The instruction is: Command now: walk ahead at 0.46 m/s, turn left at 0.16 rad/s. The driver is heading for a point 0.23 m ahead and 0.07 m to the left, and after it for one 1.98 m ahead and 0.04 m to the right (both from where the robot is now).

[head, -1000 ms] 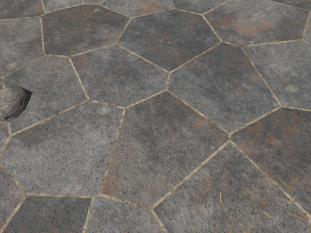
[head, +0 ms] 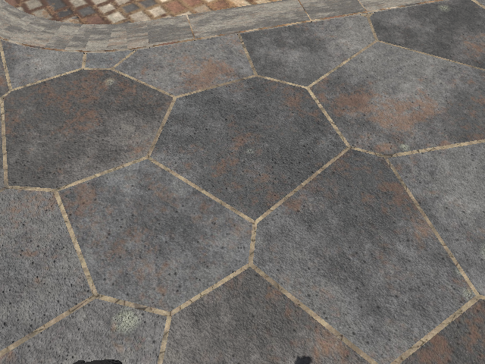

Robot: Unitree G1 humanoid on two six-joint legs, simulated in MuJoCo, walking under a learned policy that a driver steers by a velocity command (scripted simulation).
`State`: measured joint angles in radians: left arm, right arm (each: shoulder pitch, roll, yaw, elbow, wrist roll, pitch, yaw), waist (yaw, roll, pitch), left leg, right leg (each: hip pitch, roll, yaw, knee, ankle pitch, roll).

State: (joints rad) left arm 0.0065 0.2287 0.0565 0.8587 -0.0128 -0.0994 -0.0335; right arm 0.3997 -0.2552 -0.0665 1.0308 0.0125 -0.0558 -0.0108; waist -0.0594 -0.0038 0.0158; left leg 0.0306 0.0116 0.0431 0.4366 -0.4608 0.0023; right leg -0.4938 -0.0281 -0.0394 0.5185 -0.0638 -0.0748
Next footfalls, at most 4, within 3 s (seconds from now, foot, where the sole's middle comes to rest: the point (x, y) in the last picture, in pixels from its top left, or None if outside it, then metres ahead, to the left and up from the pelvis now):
0.46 left None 0.25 0.13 -0.76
0.88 right None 0.20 -0.11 -0.76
1.36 left None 0.24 0.11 -0.76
1.64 right None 0.18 -0.14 -0.76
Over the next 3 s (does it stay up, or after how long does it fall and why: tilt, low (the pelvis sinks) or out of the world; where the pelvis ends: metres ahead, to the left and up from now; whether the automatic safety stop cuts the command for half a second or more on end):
stays up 0.35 0.08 0.02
